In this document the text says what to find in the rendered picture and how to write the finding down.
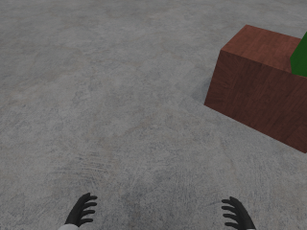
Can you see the robot right hand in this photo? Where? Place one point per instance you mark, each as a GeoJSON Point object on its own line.
{"type": "Point", "coordinates": [244, 221]}

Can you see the pedestal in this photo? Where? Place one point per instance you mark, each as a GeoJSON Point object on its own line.
{"type": "Point", "coordinates": [253, 84]}

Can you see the robot left hand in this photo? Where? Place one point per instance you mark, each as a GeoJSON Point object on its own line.
{"type": "Point", "coordinates": [76, 214]}

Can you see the carton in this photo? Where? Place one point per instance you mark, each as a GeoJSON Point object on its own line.
{"type": "Point", "coordinates": [299, 58]}

